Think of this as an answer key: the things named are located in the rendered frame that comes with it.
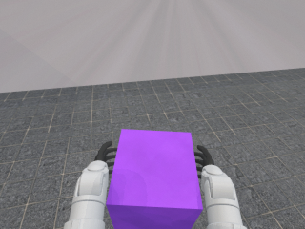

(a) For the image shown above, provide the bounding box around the robot left forearm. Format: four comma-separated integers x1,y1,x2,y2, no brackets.
63,160,109,229

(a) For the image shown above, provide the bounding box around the robot right forearm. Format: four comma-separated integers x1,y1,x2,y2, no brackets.
201,164,247,229

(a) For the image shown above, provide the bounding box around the left robot hand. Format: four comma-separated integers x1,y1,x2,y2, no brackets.
94,141,118,174

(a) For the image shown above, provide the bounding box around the carton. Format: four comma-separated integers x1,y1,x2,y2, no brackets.
106,129,203,229

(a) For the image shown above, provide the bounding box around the right robot hand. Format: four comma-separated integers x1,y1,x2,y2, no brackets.
193,145,214,179

